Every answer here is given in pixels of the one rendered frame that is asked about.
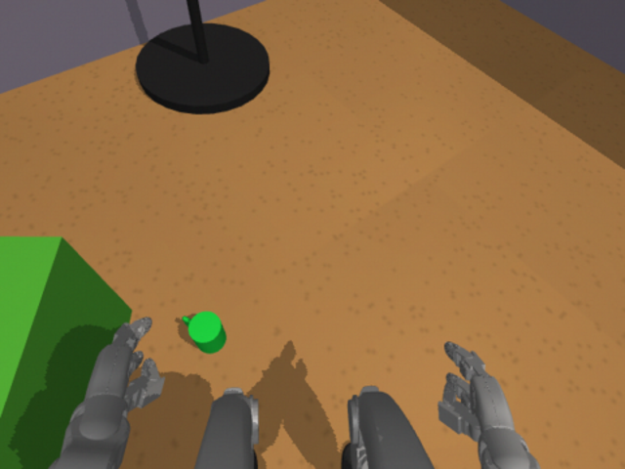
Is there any right robot hand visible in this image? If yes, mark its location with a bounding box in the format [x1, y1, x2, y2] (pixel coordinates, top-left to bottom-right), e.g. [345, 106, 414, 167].
[437, 342, 516, 443]

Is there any right robot arm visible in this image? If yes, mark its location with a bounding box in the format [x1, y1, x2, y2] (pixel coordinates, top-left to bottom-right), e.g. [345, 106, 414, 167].
[478, 428, 541, 469]

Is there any coat stand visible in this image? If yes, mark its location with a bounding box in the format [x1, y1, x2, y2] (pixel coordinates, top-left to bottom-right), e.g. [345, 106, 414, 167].
[136, 0, 270, 114]

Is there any left robot arm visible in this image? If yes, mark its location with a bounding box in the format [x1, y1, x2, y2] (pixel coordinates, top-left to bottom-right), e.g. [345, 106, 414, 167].
[48, 395, 130, 469]

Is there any mug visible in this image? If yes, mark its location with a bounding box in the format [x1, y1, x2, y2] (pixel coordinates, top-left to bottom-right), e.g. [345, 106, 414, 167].
[182, 312, 227, 354]

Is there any left robot hand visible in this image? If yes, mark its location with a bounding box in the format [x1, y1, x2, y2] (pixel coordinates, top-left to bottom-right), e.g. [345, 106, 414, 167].
[84, 318, 165, 412]

